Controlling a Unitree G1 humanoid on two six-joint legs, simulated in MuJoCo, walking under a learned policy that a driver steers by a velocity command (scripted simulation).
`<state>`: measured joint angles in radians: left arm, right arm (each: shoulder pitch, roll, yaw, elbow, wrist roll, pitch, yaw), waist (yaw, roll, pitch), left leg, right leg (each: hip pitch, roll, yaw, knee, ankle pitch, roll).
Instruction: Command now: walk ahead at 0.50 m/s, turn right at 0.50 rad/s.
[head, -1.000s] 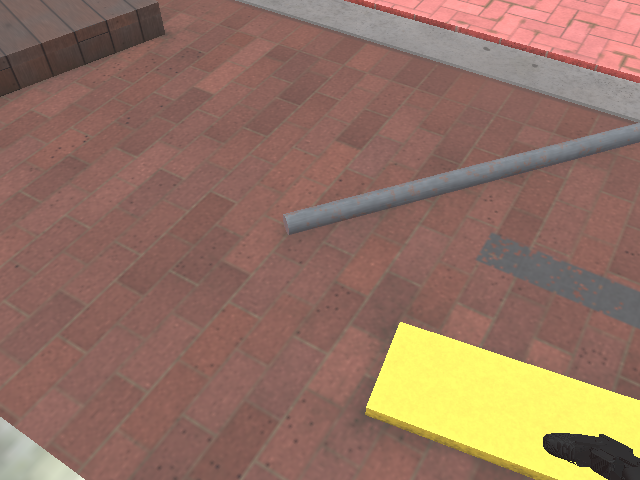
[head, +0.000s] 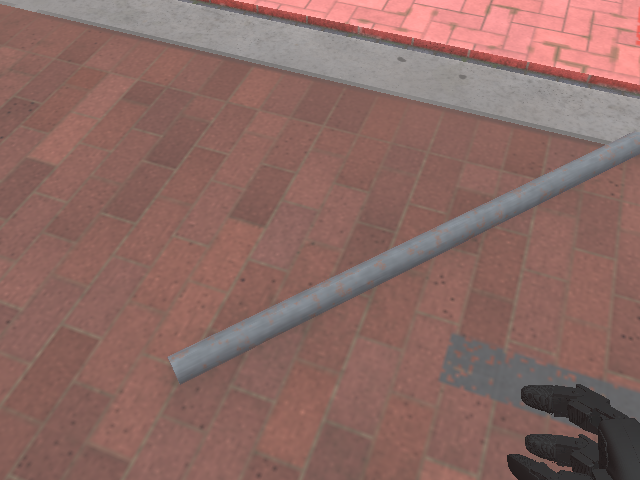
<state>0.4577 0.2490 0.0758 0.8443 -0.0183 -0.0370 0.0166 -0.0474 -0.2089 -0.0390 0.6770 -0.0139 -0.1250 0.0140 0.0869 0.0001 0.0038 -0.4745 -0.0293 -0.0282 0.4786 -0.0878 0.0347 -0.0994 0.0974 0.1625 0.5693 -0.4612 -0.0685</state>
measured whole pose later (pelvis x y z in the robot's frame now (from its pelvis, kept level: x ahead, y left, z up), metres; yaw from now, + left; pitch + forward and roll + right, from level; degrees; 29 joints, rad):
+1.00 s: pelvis +0.49 -0.11 +0.01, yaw -32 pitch +1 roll -1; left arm 0.40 0.29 0.10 0.72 -0.02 -0.05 0.02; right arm 0.05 -0.27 -0.05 0.72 0.00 -0.12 0.05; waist 0.06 0.01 -0.03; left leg -0.40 -0.01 -0.04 0.54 -0.20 0.02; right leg -0.27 0.08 0.18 0.97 -0.59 -0.03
